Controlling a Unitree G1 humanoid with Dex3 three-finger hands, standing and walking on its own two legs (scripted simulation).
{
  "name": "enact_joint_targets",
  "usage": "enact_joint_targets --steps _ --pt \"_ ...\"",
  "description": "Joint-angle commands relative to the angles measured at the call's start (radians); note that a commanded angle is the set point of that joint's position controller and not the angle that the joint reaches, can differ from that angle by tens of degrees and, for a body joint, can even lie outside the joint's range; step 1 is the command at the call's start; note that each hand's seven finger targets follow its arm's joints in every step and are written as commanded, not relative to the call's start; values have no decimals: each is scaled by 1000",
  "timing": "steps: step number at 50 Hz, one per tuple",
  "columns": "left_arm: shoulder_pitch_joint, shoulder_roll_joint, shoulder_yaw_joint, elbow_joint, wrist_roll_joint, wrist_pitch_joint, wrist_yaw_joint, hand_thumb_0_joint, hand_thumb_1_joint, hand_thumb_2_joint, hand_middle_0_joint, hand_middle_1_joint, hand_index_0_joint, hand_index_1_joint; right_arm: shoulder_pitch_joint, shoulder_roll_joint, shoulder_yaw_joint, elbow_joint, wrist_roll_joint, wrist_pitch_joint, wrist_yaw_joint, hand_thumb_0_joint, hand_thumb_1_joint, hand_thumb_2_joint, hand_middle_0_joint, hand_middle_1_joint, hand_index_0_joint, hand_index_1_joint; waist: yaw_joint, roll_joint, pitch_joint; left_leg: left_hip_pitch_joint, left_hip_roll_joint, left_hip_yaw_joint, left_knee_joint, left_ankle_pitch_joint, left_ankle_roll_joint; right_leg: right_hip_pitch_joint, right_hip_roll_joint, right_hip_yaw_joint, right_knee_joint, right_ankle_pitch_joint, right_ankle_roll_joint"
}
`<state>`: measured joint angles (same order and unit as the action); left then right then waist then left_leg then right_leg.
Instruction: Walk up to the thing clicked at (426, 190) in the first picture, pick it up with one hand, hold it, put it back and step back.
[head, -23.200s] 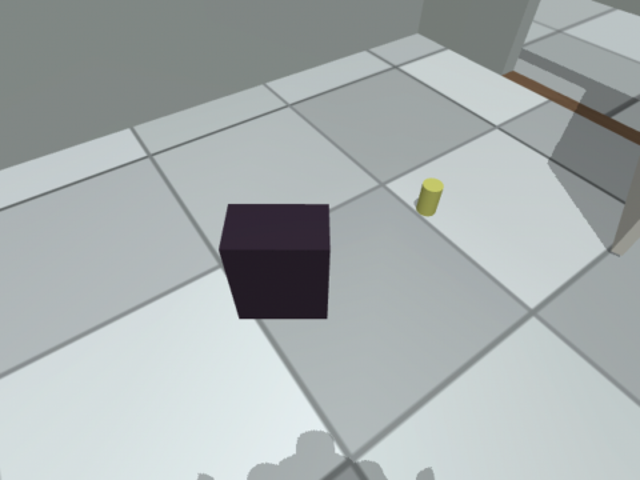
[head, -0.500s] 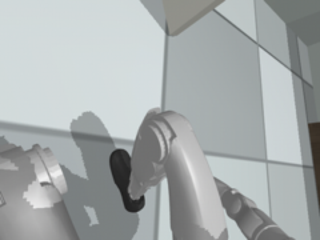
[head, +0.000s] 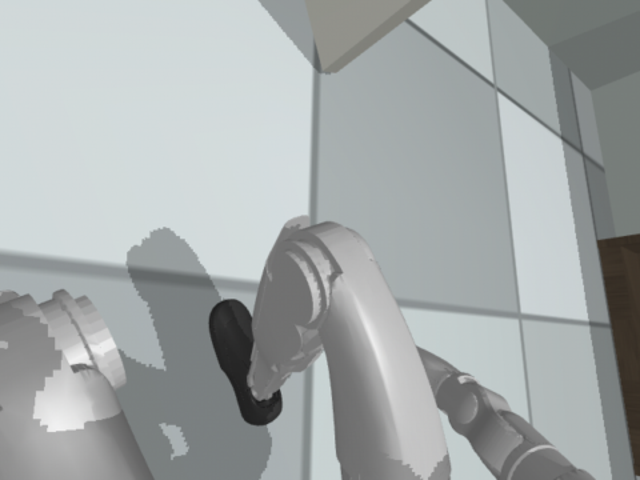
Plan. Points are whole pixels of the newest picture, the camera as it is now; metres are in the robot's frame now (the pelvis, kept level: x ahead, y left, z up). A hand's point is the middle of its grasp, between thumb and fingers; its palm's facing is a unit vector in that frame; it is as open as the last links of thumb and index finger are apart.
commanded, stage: open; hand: left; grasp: from the side
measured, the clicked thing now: out of the picture +0.46 +0.29 -0.22
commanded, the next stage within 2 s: withdraw in 0.10 s
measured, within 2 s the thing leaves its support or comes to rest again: neither
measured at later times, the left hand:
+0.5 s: hand out of the picture +0.46 +0.33 -0.14, palm faces +0.45 -0.89 +0.01, open 17.5 cm
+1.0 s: hand out of the picture +0.38 +0.42 -0.03, palm faces +0.40 -0.84 -0.37, open 17.2 cm
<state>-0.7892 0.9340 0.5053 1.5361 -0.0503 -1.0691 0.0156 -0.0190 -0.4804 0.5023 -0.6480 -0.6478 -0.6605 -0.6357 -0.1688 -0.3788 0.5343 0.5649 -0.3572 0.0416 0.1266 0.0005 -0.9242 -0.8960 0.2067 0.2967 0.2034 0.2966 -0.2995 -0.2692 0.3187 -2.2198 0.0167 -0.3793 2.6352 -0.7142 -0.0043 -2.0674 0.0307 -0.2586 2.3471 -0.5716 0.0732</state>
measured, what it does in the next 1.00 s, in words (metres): stands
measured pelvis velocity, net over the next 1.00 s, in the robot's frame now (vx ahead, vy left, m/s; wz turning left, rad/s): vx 0.01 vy -0.01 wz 0.12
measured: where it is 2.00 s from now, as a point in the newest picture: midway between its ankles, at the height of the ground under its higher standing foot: (177, 437)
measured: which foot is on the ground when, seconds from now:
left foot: down 0.00-1.00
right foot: down 0.00-1.00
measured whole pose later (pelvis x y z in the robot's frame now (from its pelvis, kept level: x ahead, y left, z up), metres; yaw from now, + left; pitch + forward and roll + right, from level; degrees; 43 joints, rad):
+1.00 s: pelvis +0.01 -0.01 +0.05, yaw +7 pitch +28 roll -11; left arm -0.61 0.79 0.51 0.99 0.11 -0.39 -0.09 -0.01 -0.50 0.10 -0.08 -0.07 -0.08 -0.07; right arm 0.09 -0.29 0.15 0.60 -0.07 0.15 0.09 0.00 -0.92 -0.90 0.21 0.30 0.20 0.30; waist -0.16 -0.06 -0.03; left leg -2.23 0.03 -0.16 2.40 -0.68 0.02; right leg -2.14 -0.02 -0.11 2.25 -0.61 0.03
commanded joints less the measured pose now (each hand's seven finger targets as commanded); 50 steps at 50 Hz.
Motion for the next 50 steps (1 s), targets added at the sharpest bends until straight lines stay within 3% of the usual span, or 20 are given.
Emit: enact_joint_targets --steps 1,10,12,17,19,23,26,30,33,34,35,36,37,38,39,41,42,44,47,50 --pt "-220 131 -2 -132 -9 -69 -9 0 -473 261 -433 -355 -435 -355 65 -366 -116 -6 -8 21 -19 0 -914 -902 201 301 201 301 -143 567 -558 400 60 83 -341 128 -20 281 52 -97 -148 149 -65" --pt "-264 139 -5 -160 -13 -80 -10 0 -571 92 -204 -118 -202 -121 59 -366 -118 -11 -5 19 -19 0 -916 -904 201 301 201 301 -149 574 -552 408 65 76 -351 113 -20 263 52 -96 -145 138 -67" --pt "-266 148 5 -158 -19 -87 -9 0 -591 67 -84 -51 -84 -52 60 -369 -115 -11 -6 16 -19 0 -898 -900 201 301 201 301 -150 575 -567 411 64 76 -340 127 -19 276 53 -96 -144 151 -66" --pt "-277 230 49 -241 -14 -86 -25 0 -611 70 -61 -32 -57 -38 70 -372 -122 -6 -2 24 -26 0 -903 -903 201 301 201 301 -116 644 -610 460 71 83 -352 170 -29 286 48 -88 -134 169 -71" --pt "-260 273 82 -290 -8 -68 -30 0 -611 67 -55 -28 -52 -33 83 -367 -128 -4 2 31 -29 0 -900 -902 201 301 201 301 -87 682 -648 491 71 92 -358 205 -36 298 47 -79 -130 185 -74" --pt "-256 319 121 -426 -5 -12 -70 0 -611 53 -56 -20 -53 -26 106 -366 -169 -11 23 48 -35 0 -908 -904 201 301 201 301 -44 754 -706 516 69 110 -396 184 -40 280 40 -64 -131 156 -84" --pt "-171 219 89 -434 -21 68 -132 0 -611 35 -60 -22 -60 -24 145 -349 -208 -6 51 55 -39 0 -909 -903 201 301 201 301 -26 744 -737 516 65 124 -419 213 -40 266 35 -52 -134 167 -89" --pt "-137 52 -15 -446 -70 169 -205 0 -611 38 -41 -35 -53 -26 197 -322 -249 14 102 49 -43 0 -892 -898 201 301 201 301 -38 629 -697 405 50 144 -416 158 -15 229 29 -38 -164 144 -88" --pt "-148 76 16 -446 -85 221 -219 0 -611 35 -27 -42 -50 -22 220 -311 -268 8 133 39 -43 0 -868 -891 201 301 201 301 -22 550 -680 327 41 154 -411 99 2 215 27 -28 -177 103 -89" --pt "-156 44 -1 -427 -86 226 -226 0 -531 59 -43 0 -32 0 220 -304 -272 12 139 39 -42 0 -814 -891 199 304 200 304 -29 522 -663 313 40 150 -415 72 5 197 24 -29 -177 80 -88" --pt "-120 214 49 -361 70 291 -185 0 -539 75 -74 -53 -64 -58 227 -286 -333 24 169 49 -45 0 -894 -916 200 303 201 303 50 590 -734 407 42 175 -461 105 -1 158 16 -7 -189 73 -97" --pt "-188 160 26 -419 61 317 -177 0 -534 75 -71 -47 -59 -54 244 -275 -334 11 176 55 -40 0 -921 -914 200 303 201 303 20 611 -752 419 47 167 -473 106 -5 134 16 -9 -183 69 -99" --pt "-235 152 11 -474 72 334 -172 0 -542 81 -71 -54 -59 -62 266 -276 -346 10 184 63 -35 0 -923 -915 200 303 200 303 24 640 -779 441 45 171 -484 106 -7 132 12 -1 -182 71 -100" --pt "-212 195 47 -506 87 359 -161 0 -572 85 -80 -63 -65 -74 277 -269 -360 3 191 73 -32 0 -943 -921 200 303 200 303 58 656 -835 462 40 191 -492 122 -6 162 11 13 -192 76 -102" --pt "-218 223 54 -565 101 388 -151 0 -578 85 -90 -68 -76 -77 275 -256 -373 -3 200 72 -36 0 -961 -926 200 303 201 303 89 680 -889 491 37 205 -504 127 -7 166 6 26 -200 71 -104" --pt "-213 298 95 -653 135 448 -132 0 -604 95 -101 -83 -85 -95 306 -250 -405 -8 219 85 -40 0 -993 -934 201 303 201 303 120 743 -963 542 38 220 -539 136 -8 167 4 47 -199 68 -109" --pt "-204 300 98 -684 144 476 -122 0 -524 175 -81 -98 -80 -99 314 -244 -419 -14 229 91 -40 0 -913 -902 201 301 201 301 126 766 -981 554 38 226 -564 126 -9 165 1 57 -199 60 -111" --pt "-131 239 85 -702 153 541 -107 0 -422 131 -65 -77 -65 -77 337 -222 -449 -4 251 101 -48 0 -896 -902 201 301 201 301 146 767 -983 566 34 242 -594 119 -10 141 0 70 -217 52 -114" --pt "-26 140 52 -755 157 627 -85 0 -467 107 -64 -72 -63 -72 363 -194 -495 -5 281 109 -58 0 -896 -902 201 301 201 301 178 719 -1000 569 26 257 -637 133 -6 127 -6 89 -253 48 -119" --pt "73 -25 -47 -804 147 715 -78 0 -476 104 -69 -75 -68 -76 371 -166 -544 -18 316 112 -67 0 -896 -902 201 301 201 301 172 619 -985 543 18 266 -692 74 9 130 -12 110 -320 7 -120"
